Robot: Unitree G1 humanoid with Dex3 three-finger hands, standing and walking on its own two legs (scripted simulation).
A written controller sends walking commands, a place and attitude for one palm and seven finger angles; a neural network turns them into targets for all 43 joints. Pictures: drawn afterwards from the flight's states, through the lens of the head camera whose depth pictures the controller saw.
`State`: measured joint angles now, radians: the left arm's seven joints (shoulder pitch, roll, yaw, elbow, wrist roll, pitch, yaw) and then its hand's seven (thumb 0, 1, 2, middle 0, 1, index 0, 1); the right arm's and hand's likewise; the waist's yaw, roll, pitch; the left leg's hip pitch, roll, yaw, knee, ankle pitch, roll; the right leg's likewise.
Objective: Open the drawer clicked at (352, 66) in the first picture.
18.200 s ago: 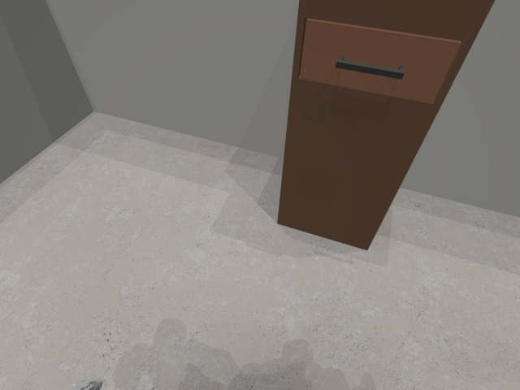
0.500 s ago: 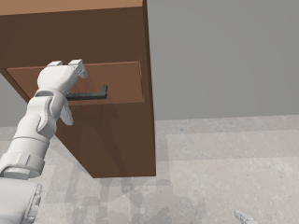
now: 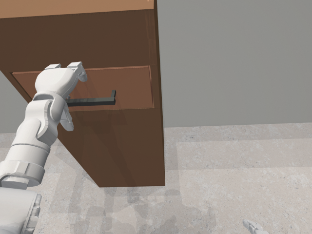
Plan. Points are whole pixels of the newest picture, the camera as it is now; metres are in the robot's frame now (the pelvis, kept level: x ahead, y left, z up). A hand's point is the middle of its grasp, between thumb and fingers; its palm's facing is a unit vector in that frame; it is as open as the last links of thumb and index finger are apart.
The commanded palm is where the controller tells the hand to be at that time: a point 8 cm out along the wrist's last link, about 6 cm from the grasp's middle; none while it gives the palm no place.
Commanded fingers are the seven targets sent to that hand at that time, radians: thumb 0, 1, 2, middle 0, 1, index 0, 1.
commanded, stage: move the hooked fingers above the handle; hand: left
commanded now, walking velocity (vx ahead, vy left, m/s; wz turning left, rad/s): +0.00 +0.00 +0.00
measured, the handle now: (86, 98) +0.47 +0.25 +0.08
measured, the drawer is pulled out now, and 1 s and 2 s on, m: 0.00 0.00 0.00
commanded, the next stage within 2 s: lift the fingers back up to retry in 0.06 s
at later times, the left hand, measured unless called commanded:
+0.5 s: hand (74, 99) +0.41 +0.24 +0.14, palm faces -0.02 -0.02 -1.00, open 13.8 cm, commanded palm +0.39 +0.25 +0.20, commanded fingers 0.00 -0.50 0.30 -0.30 -1.20 -0.30 -1.20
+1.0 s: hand (77, 101) +0.41 +0.24 +0.13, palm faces -0.02 -0.02 -1.00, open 13.8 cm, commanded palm +0.39 +0.24 +0.20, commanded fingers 0.00 -0.50 0.30 -0.30 -1.20 -0.30 -1.20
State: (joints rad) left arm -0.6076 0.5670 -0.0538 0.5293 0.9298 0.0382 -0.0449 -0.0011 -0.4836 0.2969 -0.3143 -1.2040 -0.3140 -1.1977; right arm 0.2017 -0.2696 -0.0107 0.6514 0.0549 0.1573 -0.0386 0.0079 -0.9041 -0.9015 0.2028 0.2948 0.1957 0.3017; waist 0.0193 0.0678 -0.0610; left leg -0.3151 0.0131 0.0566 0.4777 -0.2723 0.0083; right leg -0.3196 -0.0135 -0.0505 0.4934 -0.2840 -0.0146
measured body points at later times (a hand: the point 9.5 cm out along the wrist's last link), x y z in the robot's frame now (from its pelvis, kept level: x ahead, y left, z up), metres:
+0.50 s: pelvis +0.00 +0.00 +0.00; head +0.02 -0.03 +0.45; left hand +0.41 +0.24 +0.19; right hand +0.13 -0.25 -0.13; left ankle -0.02 +0.11 -0.74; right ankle -0.03 -0.11 -0.74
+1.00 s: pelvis -0.01 +0.00 +0.00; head +0.02 -0.03 +0.45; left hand +0.40 +0.23 +0.18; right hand +0.13 -0.25 -0.13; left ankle -0.02 +0.11 -0.74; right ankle -0.03 -0.11 -0.74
